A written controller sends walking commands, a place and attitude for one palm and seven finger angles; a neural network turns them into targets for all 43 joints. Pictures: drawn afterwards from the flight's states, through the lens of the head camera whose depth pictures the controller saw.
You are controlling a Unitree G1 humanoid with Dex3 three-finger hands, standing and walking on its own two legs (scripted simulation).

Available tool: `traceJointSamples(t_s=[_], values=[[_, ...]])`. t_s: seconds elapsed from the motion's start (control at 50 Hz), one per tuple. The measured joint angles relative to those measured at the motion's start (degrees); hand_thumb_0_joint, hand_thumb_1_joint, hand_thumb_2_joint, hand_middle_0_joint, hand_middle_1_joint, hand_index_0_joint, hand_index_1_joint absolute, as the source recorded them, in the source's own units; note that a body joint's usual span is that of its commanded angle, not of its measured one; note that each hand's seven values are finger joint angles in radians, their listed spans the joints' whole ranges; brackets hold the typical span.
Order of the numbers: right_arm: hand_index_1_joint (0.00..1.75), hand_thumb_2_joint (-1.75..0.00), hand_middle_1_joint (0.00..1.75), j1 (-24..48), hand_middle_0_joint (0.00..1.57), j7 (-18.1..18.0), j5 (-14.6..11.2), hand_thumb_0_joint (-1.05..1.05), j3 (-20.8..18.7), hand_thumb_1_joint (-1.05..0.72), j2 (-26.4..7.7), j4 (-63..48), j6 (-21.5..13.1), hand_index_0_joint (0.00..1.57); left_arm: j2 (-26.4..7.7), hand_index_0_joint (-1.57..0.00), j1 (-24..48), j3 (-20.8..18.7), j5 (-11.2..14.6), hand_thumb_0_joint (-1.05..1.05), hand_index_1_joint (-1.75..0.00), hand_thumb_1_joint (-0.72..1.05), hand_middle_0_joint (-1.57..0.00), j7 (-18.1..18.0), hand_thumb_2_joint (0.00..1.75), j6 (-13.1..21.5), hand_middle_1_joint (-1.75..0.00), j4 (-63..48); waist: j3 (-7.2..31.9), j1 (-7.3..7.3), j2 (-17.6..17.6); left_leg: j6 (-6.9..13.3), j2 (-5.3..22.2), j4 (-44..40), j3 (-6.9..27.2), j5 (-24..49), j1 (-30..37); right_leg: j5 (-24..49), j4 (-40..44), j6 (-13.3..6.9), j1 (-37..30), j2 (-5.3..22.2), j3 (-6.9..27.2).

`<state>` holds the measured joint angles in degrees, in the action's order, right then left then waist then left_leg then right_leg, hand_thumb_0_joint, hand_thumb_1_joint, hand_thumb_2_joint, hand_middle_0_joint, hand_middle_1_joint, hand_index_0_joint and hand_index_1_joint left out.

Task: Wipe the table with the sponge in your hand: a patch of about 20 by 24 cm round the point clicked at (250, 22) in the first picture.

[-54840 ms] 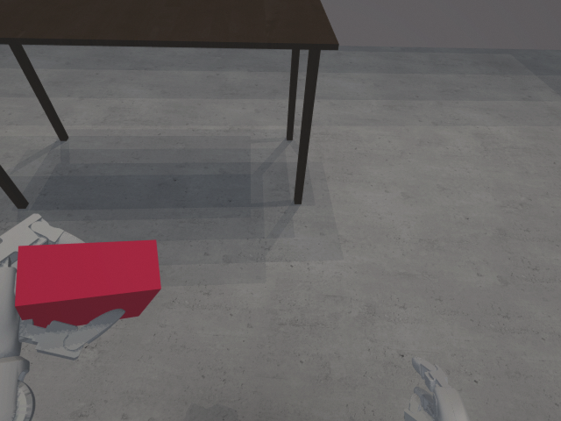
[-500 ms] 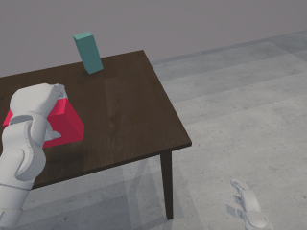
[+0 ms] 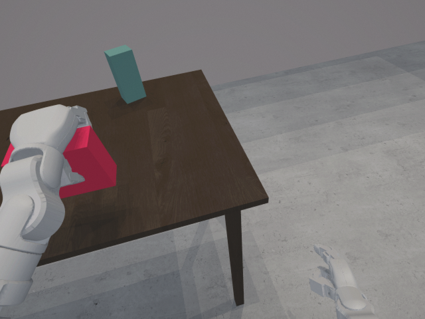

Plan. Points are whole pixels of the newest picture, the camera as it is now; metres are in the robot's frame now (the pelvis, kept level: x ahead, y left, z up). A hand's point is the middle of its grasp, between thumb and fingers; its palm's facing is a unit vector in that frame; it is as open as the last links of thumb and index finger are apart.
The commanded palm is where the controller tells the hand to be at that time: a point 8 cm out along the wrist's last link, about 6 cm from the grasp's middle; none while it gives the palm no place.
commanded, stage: bring the sponge back beside the body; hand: left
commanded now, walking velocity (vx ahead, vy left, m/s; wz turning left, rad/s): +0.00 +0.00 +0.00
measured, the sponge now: (72, 171) +0.29 +0.31 +0.16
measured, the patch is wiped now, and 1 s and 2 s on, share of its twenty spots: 0.90 0.90 0.90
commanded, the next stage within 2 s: step back with the hand held close in 1.56 s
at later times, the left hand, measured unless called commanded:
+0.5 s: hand (53, 173) +0.25 +0.30 +0.20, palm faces +0.18 -0.06 -0.98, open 9.5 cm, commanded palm +0.20 +0.30 +0.28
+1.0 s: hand (46, 201) +0.20 +0.28 +0.20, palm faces +0.23 -0.11 -0.97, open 9.5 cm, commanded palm +0.15 +0.29 +0.27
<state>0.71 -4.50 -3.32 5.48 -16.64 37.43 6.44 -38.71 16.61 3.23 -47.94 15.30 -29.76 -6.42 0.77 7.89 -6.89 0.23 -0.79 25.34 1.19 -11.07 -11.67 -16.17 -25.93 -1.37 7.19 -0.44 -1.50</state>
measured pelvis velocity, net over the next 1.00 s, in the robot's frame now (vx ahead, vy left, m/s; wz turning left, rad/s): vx -0.02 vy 0.00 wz -0.02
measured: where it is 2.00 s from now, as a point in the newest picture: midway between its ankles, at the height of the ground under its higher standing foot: outside the picture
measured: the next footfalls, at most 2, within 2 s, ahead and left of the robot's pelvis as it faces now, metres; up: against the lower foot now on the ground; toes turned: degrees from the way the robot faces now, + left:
none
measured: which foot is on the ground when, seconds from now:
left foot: down 0.00-1.00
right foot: down 0.00-1.00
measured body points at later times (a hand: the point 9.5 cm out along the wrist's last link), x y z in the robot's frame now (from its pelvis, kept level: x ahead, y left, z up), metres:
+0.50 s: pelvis -0.01 +0.00 +0.00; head -0.03 -0.05 +0.45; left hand +0.23 +0.30 +0.26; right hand +0.26 -0.18 -0.07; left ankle +0.03 +0.12 -0.74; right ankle -0.02 -0.10 -0.74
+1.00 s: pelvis -0.02 +0.00 +0.00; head -0.06 -0.05 +0.44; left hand +0.18 +0.28 +0.25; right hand +0.25 -0.18 -0.06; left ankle +0.03 +0.12 -0.74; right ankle -0.02 -0.10 -0.74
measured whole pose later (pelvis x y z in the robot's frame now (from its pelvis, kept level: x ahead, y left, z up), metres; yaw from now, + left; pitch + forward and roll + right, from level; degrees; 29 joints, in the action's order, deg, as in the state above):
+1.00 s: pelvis -0.02 +0.00 +0.00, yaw -1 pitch -6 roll +0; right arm 0.7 -4.7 -2.9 5.6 -15.7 36.4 5.5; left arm -37.1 -5.0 -2.3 -43.0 9.8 -30.6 -26.5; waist 0.3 9.4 -7.1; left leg -0.2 0.3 26.4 0.5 -10.5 -9.7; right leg -15.2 -26.8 -1.8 5.6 -1.5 -0.7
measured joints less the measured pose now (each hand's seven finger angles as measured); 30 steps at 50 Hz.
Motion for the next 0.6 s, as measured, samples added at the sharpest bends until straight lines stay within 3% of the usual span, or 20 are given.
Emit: traceJointSamples(t_s=[0.26, 0.6], values=[[0.30, -0.90, 0.30, -0.9, 0.20, 0.4, 0.2, 0.01, -0.5, -0.91, 0.0, -0.5, 0.1, 0.20, -0.6, -0.81, -7.8, -3.4, 2.0, -0.01, -1.38, -0.48, -0.78, -0.9, 1.08, 1.1, -1.39, -7.7, -0.1, 0.09, 0.3, -0.1, 0.4, 1.0, -0.4, -0.7, 0.4, -0.4, -0.6, -0.1, -0.4, -0.3, 0.4], [0.30, -0.90, 0.30, 0.8, 0.20, -0.2, 0.2, 0.01, 0.3, -0.91, 1.0, -0.9, -0.8, 0.20, 0.6, -0.81, -12.1, -3.2, 2.9, -0.01, -1.38, -0.48, -0.78, -2.8, 1.08, -0.7, -1.39, -11.9, -0.5, 1.20, 0.1, -0.4, 0.6, 0.9, 0.0, 0.1, 0.9, 0.3, -0.8, -0.3, -0.9, -0.6, 0.1]])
